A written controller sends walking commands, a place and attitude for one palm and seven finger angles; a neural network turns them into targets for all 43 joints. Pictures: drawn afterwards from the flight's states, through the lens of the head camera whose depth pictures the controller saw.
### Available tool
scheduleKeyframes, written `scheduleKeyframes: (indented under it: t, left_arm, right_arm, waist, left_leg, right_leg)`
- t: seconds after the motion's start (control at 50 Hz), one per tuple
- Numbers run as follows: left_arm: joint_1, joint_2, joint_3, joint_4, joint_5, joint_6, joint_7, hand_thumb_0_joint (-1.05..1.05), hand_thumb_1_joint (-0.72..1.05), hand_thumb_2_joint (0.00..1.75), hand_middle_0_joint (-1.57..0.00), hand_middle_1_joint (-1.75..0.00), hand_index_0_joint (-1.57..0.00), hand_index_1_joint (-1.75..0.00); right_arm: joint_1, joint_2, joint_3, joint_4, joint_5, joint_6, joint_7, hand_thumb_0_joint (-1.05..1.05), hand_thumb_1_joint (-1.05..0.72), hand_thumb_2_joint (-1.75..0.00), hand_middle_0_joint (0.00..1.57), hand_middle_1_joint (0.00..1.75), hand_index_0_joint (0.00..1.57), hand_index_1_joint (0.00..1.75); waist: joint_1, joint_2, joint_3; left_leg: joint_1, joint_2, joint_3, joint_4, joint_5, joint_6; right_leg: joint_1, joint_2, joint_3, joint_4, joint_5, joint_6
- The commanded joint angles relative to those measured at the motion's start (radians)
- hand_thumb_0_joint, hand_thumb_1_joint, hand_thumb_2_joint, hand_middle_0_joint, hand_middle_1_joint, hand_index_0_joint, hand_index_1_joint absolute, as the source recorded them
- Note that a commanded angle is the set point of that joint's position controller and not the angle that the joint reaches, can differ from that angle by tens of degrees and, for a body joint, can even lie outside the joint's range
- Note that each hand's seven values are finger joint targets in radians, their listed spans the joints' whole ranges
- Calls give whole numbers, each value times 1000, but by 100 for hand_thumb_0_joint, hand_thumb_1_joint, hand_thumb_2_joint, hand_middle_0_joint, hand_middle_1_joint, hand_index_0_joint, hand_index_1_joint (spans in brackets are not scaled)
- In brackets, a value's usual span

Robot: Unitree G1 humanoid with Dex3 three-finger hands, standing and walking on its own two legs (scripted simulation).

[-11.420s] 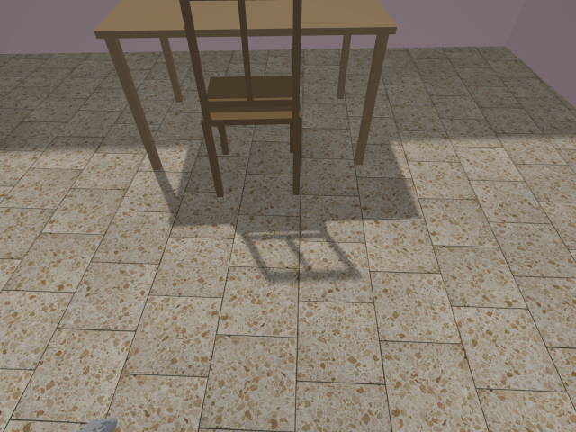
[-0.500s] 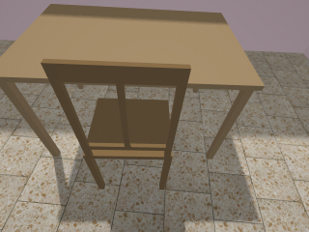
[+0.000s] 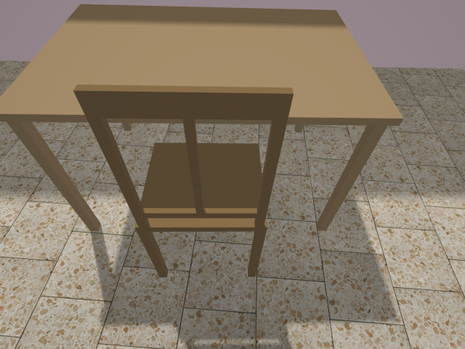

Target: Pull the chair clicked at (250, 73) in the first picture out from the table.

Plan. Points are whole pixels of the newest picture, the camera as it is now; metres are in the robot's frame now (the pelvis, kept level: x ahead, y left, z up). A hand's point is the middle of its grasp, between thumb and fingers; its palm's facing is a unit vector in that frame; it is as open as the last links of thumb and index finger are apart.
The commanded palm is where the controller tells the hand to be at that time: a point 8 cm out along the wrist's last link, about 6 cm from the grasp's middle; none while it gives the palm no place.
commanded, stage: come to a stop and stand still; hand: left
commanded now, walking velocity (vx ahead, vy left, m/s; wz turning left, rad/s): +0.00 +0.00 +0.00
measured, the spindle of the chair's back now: (195, 172) +0.51 +0.13 -0.06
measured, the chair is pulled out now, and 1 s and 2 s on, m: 0.00 0.00 0.00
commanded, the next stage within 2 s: look again from close up in 0.12 s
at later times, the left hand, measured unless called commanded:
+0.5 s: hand out of the picture -0.02 +0.12 -0.17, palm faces +0.02 -0.98 -0.17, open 7.4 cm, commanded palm none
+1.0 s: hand out of the picture +0.01 +0.09 -0.17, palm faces +0.01 -0.98 -0.19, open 7.4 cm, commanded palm none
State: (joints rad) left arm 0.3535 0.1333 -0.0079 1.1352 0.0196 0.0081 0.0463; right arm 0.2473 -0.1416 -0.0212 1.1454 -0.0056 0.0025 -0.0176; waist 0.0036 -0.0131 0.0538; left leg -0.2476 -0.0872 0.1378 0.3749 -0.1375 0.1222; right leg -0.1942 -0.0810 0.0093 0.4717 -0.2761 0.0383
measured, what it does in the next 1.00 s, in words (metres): shifts its weight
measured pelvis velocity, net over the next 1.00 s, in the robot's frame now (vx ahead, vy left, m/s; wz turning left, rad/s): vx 0.02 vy -0.06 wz -0.01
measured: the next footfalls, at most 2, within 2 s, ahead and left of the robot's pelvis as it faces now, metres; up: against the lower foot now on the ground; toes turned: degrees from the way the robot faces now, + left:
none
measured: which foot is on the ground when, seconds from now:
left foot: down 0.00-1.00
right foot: down 0.00-1.00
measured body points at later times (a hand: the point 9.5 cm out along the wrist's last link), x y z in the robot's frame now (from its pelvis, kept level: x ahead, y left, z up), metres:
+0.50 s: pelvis +0.00 -0.03 +0.00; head +0.02 -0.04 +0.45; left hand -0.02 +0.17 -0.16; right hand +0.00 -0.25 -0.16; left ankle +0.05 +0.04 -0.74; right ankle -0.01 -0.16 -0.74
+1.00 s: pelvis +0.02 -0.06 +0.00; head +0.04 -0.08 +0.45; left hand +0.01 +0.14 -0.15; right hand +0.01 -0.28 -0.16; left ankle +0.05 +0.04 -0.74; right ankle -0.01 -0.16 -0.74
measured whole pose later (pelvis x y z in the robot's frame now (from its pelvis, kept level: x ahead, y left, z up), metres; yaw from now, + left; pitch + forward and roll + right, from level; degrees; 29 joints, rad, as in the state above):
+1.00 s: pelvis +0.02 -0.06 +0.00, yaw -1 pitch -1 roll +1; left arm 0.32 0.11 -0.01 1.13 0.01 -0.02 0.04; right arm 0.25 -0.14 -0.01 1.17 0.00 0.00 -0.02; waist -0.01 0.01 0.03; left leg -0.21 0.00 0.11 0.38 -0.17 0.03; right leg -0.14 0.01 -0.01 0.43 -0.29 -0.02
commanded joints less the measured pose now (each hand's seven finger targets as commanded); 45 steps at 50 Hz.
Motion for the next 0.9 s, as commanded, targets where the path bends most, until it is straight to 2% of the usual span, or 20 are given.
scheduleKeyframes:
  t: [0.0,0.1,0.22,0.42,0.46,0.52,0.56,0.64,0.72,0.78,0.88]
  left_arm:
    - [118,67,11,-4,5,-14,4,0,90,90,-20,-30,-20,-30]
    - [108,67,11,-7,4,-22,4,0,90,90,-20,-30,-20,-30]
    - [106,66,13,-7,3,-23,3,0,90,90,-20,-30,-20,-30]
    - [78,67,14,-19,-1,-32,2,0,90,90,-20,-30,-20,-30]
    - [73,69,13,-23,-2,-33,1,0,90,90,-20,-30,-20,-30]
    - [67,71,14,-24,-3,-36,2,0,90,90,-20,-30,-20,-30]
    - [64,71,15,-28,-4,-36,2,0,90,90,-20,-30,-20,-30]
    - [55,72,16,-29,-5,-39,3,0,90,90,-20,-30,-20,-30]
    - [53,73,15,-30,-6,-39,3,0,90,90,-20,-30,-20,-30]
    - [48,75,15,-29,-5,-38,2,0,90,90,-20,-30,-20,-30]
    - [51,78,14,-28,-6,-43,2,0,90,90,-20,-30,-20,-30]
  right_arm:
    - [40,-121,-23,-33,-1,-12,-3,0,-90,-90,20,30,20,30]
    - [48,-109,-19,-29,1,-17,-2,0,-90,-90,20,30,20,30]
    - [51,-104,-18,-30,1,-17,-2,0,-90,-90,20,30,20,30]
    - [67,-89,-11,-25,1,-18,-2,0,-90,-90,20,30,20,30]
    - [64,-86,-9,-23,3,-15,-1,0,-90,-90,20,30,20,30]
    - [71,-82,-6,-18,1,-18,-2,0,-90,-90,20,30,20,30]
    - [67,-80,-5,-18,3,-17,-3,0,-90,-90,20,30,20,30]
    - [72,-79,-1,-12,1,-21,-4,0,-90,-90,20,30,20,30]
    - [72,-77,1,-8,2,-19,-5,0,-90,-90,20,30,20,30]
    - [66,-74,2,-4,2,-15,-5,0,-90,-90,20,30,20,30]
    - [65,-76,2,-5,2,-15,-5,0,-90,-90,20,30,20,30]
  waist:
    - [3,3,28]
    - [-4,-3,20]
    - [-4,16,29]
    - [-10,-10,23]
    - [-9,-10,39]
    - [-11,-2,11]
    - [-9,-11,26]
    - [-11,-4,2]
    - [-10,-15,4]
    - [-10,-5,36]
    - [-10,-19,16]
  left_leg:
    - [37,219,-264,-179,-297,-70]
    - [67,207,-238,-143,-216,-70]
    - [59,203,-233,-140,-223,-73]
    - [88,190,-199,-91,-119,-79]
    - [78,188,-194,-89,-127,-80]
    - [101,188,-187,-74,-71,-82]
    - [97,188,-184,-71,-66,-82]
    - [114,190,-177,-57,-6,-85]
    - [118,191,-174,-53,6,-87]
    - [107,189,-171,-59,-17,-92]
    - [126,189,-165,-47,13,-94]
  right_leg:
    - [-98,-3,14,-52,-24,-42]
    - [-113,-12,37,-76,4,-46]
    - [-116,-9,38,-85,-5,-47]
    - [-120,-18,61,-111,20,-56]
    - [-124,-15,66,-125,3,-56]
    - [-109,-20,72,-117,44,-61]
    - [-109,-17,72,-125,47,-60]
    - [-87,-19,77,-117,97,-63]
    - [-79,-20,79,-125,105,-63]
    - [-94,-18,81,-138,78,-64]
    - [-80,-21,92,-149,111,-66]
